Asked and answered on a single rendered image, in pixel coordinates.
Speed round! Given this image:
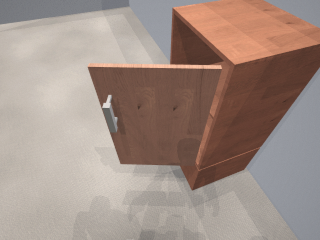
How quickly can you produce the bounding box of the cupboard door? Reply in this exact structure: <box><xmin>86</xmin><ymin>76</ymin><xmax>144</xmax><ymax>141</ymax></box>
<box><xmin>87</xmin><ymin>63</ymin><xmax>222</xmax><ymax>166</ymax></box>

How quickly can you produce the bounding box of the handle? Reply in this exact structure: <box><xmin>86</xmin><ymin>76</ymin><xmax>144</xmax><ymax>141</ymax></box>
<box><xmin>102</xmin><ymin>95</ymin><xmax>118</xmax><ymax>133</ymax></box>

